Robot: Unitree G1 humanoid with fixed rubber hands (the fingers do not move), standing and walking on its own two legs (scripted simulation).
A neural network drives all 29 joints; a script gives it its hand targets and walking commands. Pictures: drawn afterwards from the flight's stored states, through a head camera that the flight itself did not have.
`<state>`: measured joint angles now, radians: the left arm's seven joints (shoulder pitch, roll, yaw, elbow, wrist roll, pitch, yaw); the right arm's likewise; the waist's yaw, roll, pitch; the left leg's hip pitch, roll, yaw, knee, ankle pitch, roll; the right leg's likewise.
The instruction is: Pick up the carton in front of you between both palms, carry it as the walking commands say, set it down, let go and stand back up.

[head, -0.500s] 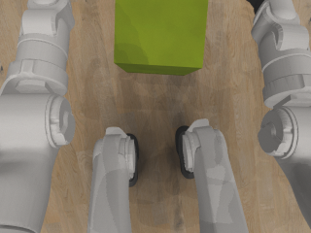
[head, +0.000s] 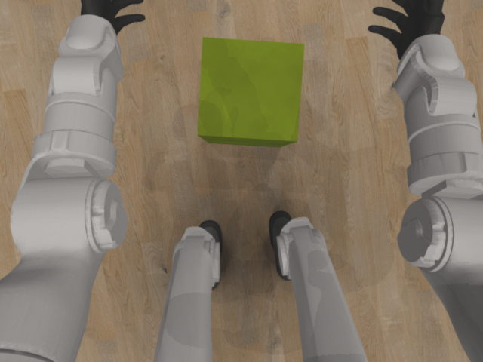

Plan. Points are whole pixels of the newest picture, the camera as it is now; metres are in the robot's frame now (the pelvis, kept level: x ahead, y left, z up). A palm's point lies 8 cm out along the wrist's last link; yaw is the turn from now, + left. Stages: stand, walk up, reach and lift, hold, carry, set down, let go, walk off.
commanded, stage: set down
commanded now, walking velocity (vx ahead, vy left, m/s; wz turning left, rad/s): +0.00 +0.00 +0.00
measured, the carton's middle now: (248, 102) +0.53 -0.03 -0.46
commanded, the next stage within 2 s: let go in 0.10 s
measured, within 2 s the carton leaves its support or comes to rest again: neither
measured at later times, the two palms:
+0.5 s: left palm (42, 95) +0.46 +0.18 +0.01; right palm out of the picture +0.43 -0.25 +0.01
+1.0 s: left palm out of the picture +0.29 +0.23 +0.11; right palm out of the picture +0.26 -0.24 +0.12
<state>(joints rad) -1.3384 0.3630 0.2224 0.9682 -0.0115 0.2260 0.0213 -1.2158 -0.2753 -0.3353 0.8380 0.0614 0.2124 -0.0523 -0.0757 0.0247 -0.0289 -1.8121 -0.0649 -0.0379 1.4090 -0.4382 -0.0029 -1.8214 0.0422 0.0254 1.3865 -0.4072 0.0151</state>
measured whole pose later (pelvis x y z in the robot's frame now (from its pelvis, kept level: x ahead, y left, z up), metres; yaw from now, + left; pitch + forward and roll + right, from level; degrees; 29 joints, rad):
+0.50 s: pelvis +0.05 -0.01 +0.12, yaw +1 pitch +38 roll +1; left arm -0.66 0.18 0.24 0.66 0.10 0.14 0.04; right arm -0.62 -0.22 -0.25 0.64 -0.07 0.12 0.08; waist -0.05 0.00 -0.06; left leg -1.21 -0.05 -0.06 0.85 -0.30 -0.01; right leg -1.23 0.03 0.03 0.85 -0.28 -0.01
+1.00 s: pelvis +0.09 +0.00 +0.19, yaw +0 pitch +8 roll +0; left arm 0.12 0.20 0.08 0.50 0.02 0.00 -0.03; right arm 0.17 -0.20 -0.05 0.46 0.01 0.00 0.07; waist -0.03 -0.02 0.01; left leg -0.36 -0.04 -0.06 0.49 -0.27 0.01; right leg -0.38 0.03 0.05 0.48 -0.24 0.00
